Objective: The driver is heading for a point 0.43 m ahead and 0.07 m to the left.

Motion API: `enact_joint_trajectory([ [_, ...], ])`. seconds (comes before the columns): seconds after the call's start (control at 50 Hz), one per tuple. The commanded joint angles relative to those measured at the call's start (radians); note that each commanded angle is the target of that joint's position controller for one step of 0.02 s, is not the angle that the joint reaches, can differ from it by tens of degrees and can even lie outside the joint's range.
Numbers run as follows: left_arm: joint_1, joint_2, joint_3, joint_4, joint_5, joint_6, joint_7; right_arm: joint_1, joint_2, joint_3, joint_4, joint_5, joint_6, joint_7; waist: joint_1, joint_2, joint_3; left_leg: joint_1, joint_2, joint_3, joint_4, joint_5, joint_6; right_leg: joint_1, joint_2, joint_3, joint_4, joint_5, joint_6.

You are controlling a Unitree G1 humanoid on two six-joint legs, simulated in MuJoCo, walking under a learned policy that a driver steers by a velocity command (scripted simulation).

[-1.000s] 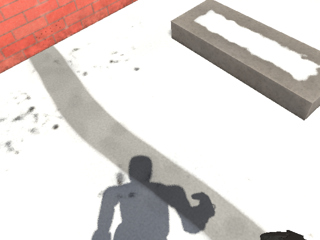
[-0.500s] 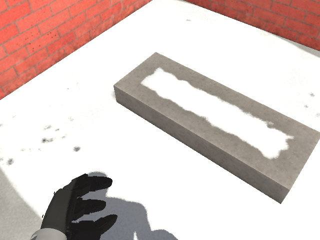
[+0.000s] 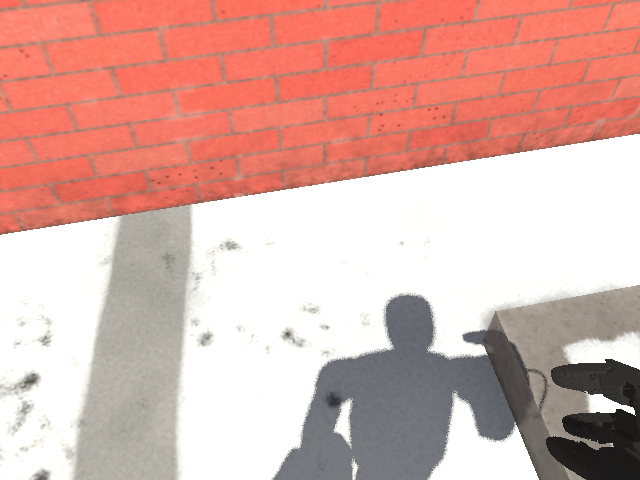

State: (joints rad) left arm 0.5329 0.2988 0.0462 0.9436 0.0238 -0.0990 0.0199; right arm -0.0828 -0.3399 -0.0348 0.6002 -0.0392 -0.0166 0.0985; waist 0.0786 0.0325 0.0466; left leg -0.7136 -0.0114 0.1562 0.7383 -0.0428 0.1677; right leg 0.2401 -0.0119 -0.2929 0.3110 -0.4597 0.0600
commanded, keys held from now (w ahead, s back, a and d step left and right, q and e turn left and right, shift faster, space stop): q+shift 0.28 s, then shift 0.72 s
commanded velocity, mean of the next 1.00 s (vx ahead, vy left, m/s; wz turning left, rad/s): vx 0.20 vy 0.00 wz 0.50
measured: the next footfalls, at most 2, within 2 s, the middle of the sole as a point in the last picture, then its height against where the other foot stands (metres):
left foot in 0.04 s outside the picture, level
right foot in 0.40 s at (394, 439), level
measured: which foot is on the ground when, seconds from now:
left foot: up 0.00-0.02, down 0.04-0.40, up 0.42-0.74, down 0.76-1.00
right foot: down 0.00-0.02, up 0.04-0.38, down 0.40-1.00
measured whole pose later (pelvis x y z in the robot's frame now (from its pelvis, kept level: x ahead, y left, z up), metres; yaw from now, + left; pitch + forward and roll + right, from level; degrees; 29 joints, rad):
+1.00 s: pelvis +0.36 -0.03 +0.02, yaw +30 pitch -2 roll +0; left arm 0.21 0.23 0.05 0.73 0.02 -0.02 0.02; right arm 0.27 -0.17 -0.02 0.72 -0.03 0.01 -0.03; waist 0.02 -0.02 0.02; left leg -0.21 -0.03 -0.05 0.59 -0.34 0.01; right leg -0.35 0.01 0.03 0.53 -0.14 0.00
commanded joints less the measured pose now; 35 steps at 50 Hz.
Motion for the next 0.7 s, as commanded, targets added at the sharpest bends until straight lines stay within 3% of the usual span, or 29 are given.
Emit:
enact_joint_trajectory([
  [0.02, -0.207, 0.216, 0.037, -0.152, -0.007, 0.002, 0.015, 0.577, -0.106, -0.043, 0.137, -0.013, -0.009, -0.030, -0.360, -0.075, -0.194, 0.824, -0.102, -0.052, -0.104, 0.081, 0.077, -0.442, -0.221, 0.067, 0.667, 1.360, -0.052],
  [0.04, -0.215, 0.168, 0.036, -0.149, -0.010, 0.004, -0.006, 0.554, -0.145, -0.072, 0.152, 0.023, 0.001, -0.066, -0.318, 0.100, -0.167, 0.987, -0.020, -0.192, -0.196, 0.153, 0.092, -0.683, -0.014, 0.062, 1.052, 0.266, -0.028],
  [0.06, -0.062, 0.096, 0.012, -0.235, -0.007, -0.001, -0.001, 0.485, -0.294, -0.093, 0.100, -0.009, 0.013, -0.072, -0.159, 0.195, -0.290, 1.212, 0.275, -0.593, -0.058, 0.974, 0.264, -0.966, 0.031, 0.160, 1.455, -0.143, 0.019],
  [0.08, -0.131, 0.149, 0.011, -0.285, -0.019, -0.002, 0.008, 0.535, -0.304, -0.116, 0.058, 0.007, 0.020, -0.084, -0.240, 0.051, -0.517, 1.320, 0.346, -0.786, -0.193, 0.728, 0.382, -1.084, 0.031, 0.352, 1.529, -0.062, 0.021],
  [0.1, -0.243, 0.181, 0.009, -0.364, -0.045, -0.059, 0.009, 0.420, -0.256, -0.106, -0.012, 0.053, -0.013, -0.072, -0.204, -0.025, -0.441, 1.177, 0.294, -0.894, -0.347, 0.321, 0.355, -1.091, 0.033, 0.480, 1.383, -0.061, 0.008],
  [0.12, -0.285, 0.171, 0.015, -0.365, -0.045, -0.064, 0.018, 0.311, -0.193, -0.092, -0.021, 0.073, -0.035, -0.069, -0.125, -0.132, -0.286, 0.984, 0.249, -0.832, -0.401, 0.184, 0.294, -1.096, -0.016, 0.468, 1.250, -0.024, 0.004],
  [0.14, -0.262, 0.176, 0.020, -0.337, -0.034, -0.052, 0.024, 0.238, -0.157, -0.079, -0.042, 0.071, -0.044, -0.071, -0.065, -0.196, -0.180, 0.777, 0.226, -0.777, -0.424, 0.255, 0.264, -1.020, -0.040, 0.462, 1.188, -0.005, 0.019],
  [0.16, -0.226, 0.188, 0.033, -0.323, -0.030, -0.032, 0.025, 0.197, -0.149, -0.077, -0.053, 0.058, -0.049, -0.074, -0.016, -0.187, -0.109, 0.607, 0.203, -0.706, -0.439, 0.354, 0.247, -0.936, -0.058, 0.458, 1.110, -0.002, 0.033],
  [0.2, -0.269, 0.160, 0.037, -0.348, -0.005, -0.011, 0.029, 0.170, -0.105, -0.069, -0.045, 0.063, -0.049, -0.086, 0.004, -0.158, -0.026, 0.346, 0.092, -0.557, -0.437, 0.471, 0.188, -0.811, -0.069, 0.420, 0.859, 0.024, 0.047],
  [0.22, -0.323, 0.113, 0.027, -0.374, 0.006, -0.014, 0.031, 0.169, -0.111, -0.073, -0.039, 0.063, -0.041, -0.100, -0.006, -0.142, -0.021, 0.269, 0.026, -0.498, -0.406, 0.537, 0.161, -0.767, -0.035, 0.382, 0.735, 0.083, 0.052],
  [0.26, -0.381, 0.044, 0.007, -0.389, 0.003, -0.014, 0.024, 0.202, -0.126, -0.088, -0.017, 0.074, -0.003, -0.132, -0.040, -0.080, -0.118, 0.228, -0.075, -0.416, -0.329, 0.538, 0.075, -0.622, 0.059, 0.328, 0.485, 0.306, 0.050],
  [0.3, -0.403, 0.039, 0.012, -0.394, -0.021, -0.010, 0.010, 0.265, -0.110, -0.090, 0.009, 0.081, 0.030, -0.146, -0.073, -0.013, -0.192, 0.254, -0.093, -0.426, -0.274, 0.350, 0.002, -0.525, 0.120, 0.312, 0.325, 0.505, 0.050],
  [0.34, -0.433, 0.057, 0.024, -0.402, -0.029, -0.003, 0.000, 0.300, -0.063, -0.078, 0.023, 0.077, 0.038, -0.146, -0.094, 0.055, -0.187, 0.298, -0.078, -0.488, -0.230, 0.137, -0.021, -0.495, 0.110, 0.349, 0.244, 0.576, 0.043],
  [0.38, -0.394, 0.077, 0.042, -0.391, -0.015, -0.007, -0.002, 0.280, -0.021, -0.067, 0.017, 0.066, 0.034, -0.145, -0.051, 0.103, -0.179, 0.379, -0.072, -0.514, -0.099, 0.059, -0.055, -0.450, 0.069, 0.384, 0.136, 0.641, 0.007],
  [0.4, -0.356, 0.097, 0.047, -0.383, 0.004, -0.012, 0.002, 0.296, 0.023, -0.054, 0.011, 0.058, 0.029, -0.140, -0.042, 0.066, -0.215, 0.397, -0.098, -0.472, 0.058, -0.031, -0.094, -0.365, -0.016, 0.421, 0.113, 0.766, -0.035],
  [0.42, -0.337, 0.130, 0.044, -0.402, 0.027, -0.011, 0.008, 0.382, 0.084, -0.034, 0.002, 0.040, 0.023, -0.136, -0.077, -0.153, -0.295, 0.233, -0.182, -0.400, 0.351, -0.620, -0.147, -0.143, -0.253, 0.656, 0.183, 1.272, -0.156],
  [0.44, -0.301, 0.156, 0.053, -0.386, 0.030, -0.005, 0.003, 0.541, 0.013, -0.039, -0.003, 0.066, 0.015, -0.119, -0.144, -0.343, -0.424, 0.100, -0.179, -0.405, 0.587, -0.712, -0.191, -0.037, -0.494, 1.036, 0.155, 1.179, -0.367],
  [0.46, -0.374, 0.129, 0.054, -0.422, 0.010, 0.004, 0.002, 0.514, -0.089, -0.062, 0.035, 0.068, 0.029, -0.115, -0.116, -0.224, -0.416, 0.087, -0.114, -0.415, 0.692, -0.610, -0.229, -0.107, -0.445, 1.065, 0.117, 0.863, -0.386],
  [0.48, -0.409, 0.080, 0.039, -0.433, 0.003, 0.022, 0.004, 0.400, -0.126, -0.074, 0.032, 0.069, 0.053, -0.122, -0.084, -0.130, -0.317, 0.067, -0.087, -0.369, 0.729, -0.533, -0.250, -0.198, -0.350, 0.904, 0.103, 0.621, -0.331],
  [0.5, -0.419, 0.056, 0.023, -0.432, 0.003, 0.042, 0.005, 0.340, -0.109, -0.073, 0.023, 0.064, 0.075, -0.132, -0.076, -0.069, -0.254, 0.074, -0.078, -0.335, 0.726, -0.480, -0.257, -0.306, -0.281, 0.809, 0.073, 0.452, -0.287],
  [0.54, -0.466, 0.064, 0.016, -0.417, 0.004, 0.067, 0.005, 0.322, -0.048, -0.058, 0.005, 0.061, 0.087, -0.132, -0.113, -0.091, -0.134, 0.166, -0.053, -0.279, 0.579, -0.428, -0.249, -0.520, -0.176, 0.667, 0.007, 0.296, -0.231],
  [0.58, -0.466, 0.058, 0.021, -0.402, 0.004, 0.076, 0.001, 0.343, 0.013, -0.040, 0.017, 0.055, 0.076, -0.131, -0.115, -0.145, -0.142, 0.266, -0.045, -0.208, 0.371, -0.437, -0.246, -0.551, -0.112, 0.562, -0.022, 0.294, -0.216],
  [0.62, -0.447, 0.060, 0.028, -0.385, -0.005, 0.081, 0.000, 0.325, 0.028, -0.031, 0.022, 0.045, 0.068, -0.132, -0.094, -0.190, -0.163, 0.334, -0.018, -0.195, 0.196, -0.450, -0.240, -0.519, -0.124, 0.562, -0.031, 0.295, -0.243],
  [0.66, -0.415, 0.071, 0.035, -0.367, -0.015, 0.085, 0.001, 0.310, 0.012, -0.034, 0.030, 0.043, 0.066, -0.128, -0.070, -0.217, -0.169, 0.376, 0.000, -0.202, 0.068, -0.405, -0.221, -0.488, -0.161, 0.602, -0.032, 0.241, -0.268],
  [0.7, -0.404, 0.082, 0.037, -0.352, -0.023, 0.092, 0.008, 0.335, 0.007, -0.037, 0.042, 0.037, 0.066, -0.122, -0.082, -0.213, -0.154, 0.441, 0.000, -0.195, -0.084, -0.327, -0.192, -0.519, -0.176, 0.623, -0.032, 0.118, -0.260],
])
